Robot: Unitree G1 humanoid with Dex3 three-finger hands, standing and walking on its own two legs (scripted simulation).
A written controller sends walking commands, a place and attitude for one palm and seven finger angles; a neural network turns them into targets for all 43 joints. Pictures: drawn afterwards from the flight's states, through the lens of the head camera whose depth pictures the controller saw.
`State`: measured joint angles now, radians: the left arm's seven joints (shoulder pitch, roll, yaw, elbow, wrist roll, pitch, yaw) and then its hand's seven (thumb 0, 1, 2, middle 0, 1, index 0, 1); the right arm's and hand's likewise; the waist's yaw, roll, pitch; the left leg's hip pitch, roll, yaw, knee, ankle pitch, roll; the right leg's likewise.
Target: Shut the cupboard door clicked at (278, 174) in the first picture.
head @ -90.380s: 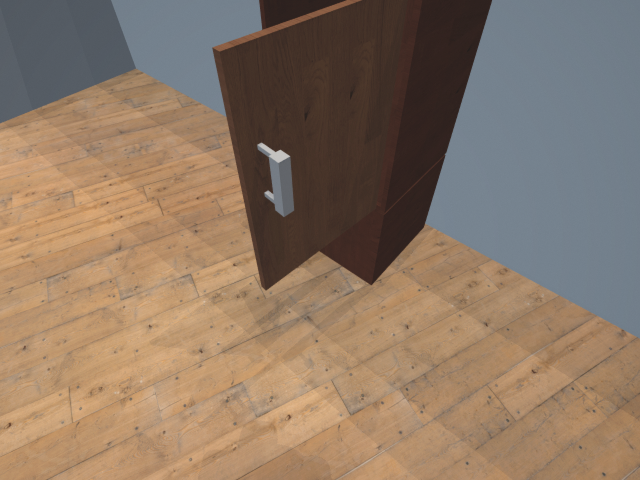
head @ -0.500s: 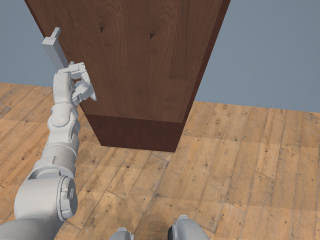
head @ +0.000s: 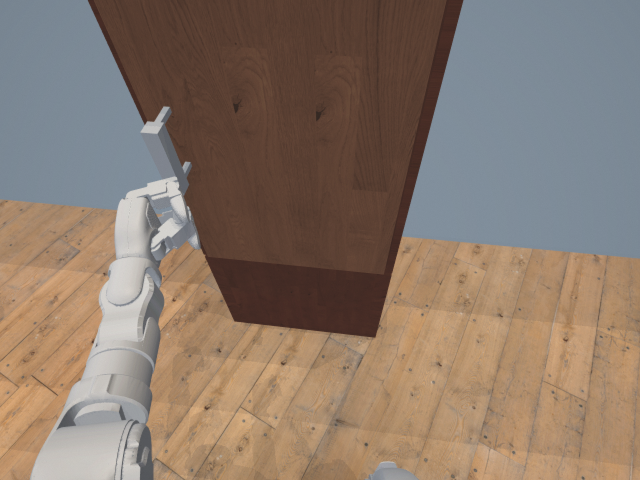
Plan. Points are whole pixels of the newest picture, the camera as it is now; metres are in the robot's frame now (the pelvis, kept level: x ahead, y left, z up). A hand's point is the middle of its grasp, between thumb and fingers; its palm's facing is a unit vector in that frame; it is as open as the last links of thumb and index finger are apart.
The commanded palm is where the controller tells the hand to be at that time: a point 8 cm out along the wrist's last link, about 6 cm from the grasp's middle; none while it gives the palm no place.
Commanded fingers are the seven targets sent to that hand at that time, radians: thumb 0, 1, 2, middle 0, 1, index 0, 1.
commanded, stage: draw the hand back to the body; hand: left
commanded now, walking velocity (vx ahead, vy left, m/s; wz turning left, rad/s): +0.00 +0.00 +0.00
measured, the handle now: (172, 151) +0.60 +0.24 +0.05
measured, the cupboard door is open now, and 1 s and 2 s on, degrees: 0 0 0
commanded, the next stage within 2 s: step back with the hand held close in 1.32 s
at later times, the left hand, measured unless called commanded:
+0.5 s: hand (86, 295) +0.29 +0.23 +0.14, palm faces +0.29 -0.92 -0.24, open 3.3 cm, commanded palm +0.24 +0.27 +0.16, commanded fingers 0.00 0.90 0.90 -0.78 -0.93 -0.78 -0.93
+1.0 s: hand out of the picture +0.20 +0.28 +0.20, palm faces +0.50 -0.75 -0.43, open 6.6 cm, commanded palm +0.16 +0.31 +0.22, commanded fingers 0.00 0.90 0.90 -0.20 -0.30 -0.20 -0.30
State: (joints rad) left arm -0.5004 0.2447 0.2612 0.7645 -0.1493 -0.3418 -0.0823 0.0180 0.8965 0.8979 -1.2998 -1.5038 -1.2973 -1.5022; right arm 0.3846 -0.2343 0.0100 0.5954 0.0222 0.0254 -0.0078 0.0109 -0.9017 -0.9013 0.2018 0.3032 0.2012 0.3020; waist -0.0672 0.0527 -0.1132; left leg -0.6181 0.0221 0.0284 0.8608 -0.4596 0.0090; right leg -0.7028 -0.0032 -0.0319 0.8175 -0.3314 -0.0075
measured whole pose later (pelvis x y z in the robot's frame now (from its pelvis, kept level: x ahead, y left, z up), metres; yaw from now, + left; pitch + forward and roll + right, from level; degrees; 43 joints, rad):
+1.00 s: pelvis +0.03 +0.01 +0.04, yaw +2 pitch -4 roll -1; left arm 0.46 0.35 0.36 -0.37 -0.05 -0.07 0.10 0.02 0.89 0.90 -0.37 -0.47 -0.36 -0.47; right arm 0.23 -0.22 0.02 0.63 0.00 -0.10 -0.08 0.02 -0.90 -0.90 0.20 0.30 0.20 0.30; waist 0.07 0.09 -0.01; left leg -0.04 0.00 0.01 0.42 -0.31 0.01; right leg -0.12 -0.01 -0.06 0.40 -0.21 0.01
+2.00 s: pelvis -0.05 +0.02 +0.03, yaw +1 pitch -2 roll +0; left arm 0.50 0.40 0.44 -0.41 -0.02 -0.18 0.15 0.01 0.89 0.90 -0.21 -0.31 -0.21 -0.30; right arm 0.24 -0.22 0.01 0.54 0.02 -0.03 -0.09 0.02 -0.90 -0.90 0.20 0.30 0.20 0.30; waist 0.00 0.01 -0.02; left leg -0.32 -0.02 0.05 0.64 -0.30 0.05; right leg -0.38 -0.04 -0.01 0.58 -0.17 0.03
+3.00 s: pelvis -0.24 +0.01 +0.03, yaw +6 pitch -1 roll -3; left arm 0.42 0.40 0.47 -0.50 -0.04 -0.22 0.17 0.02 0.88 0.90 -0.21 -0.31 -0.21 -0.30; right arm 0.13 -0.12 0.00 0.61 -0.01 -0.14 -0.05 0.01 -0.90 -0.90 0.20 0.30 0.20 0.30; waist 0.06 -0.03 0.02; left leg -0.41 0.10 0.07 0.63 -0.19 0.01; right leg -0.51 0.08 0.04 1.05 -0.45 0.04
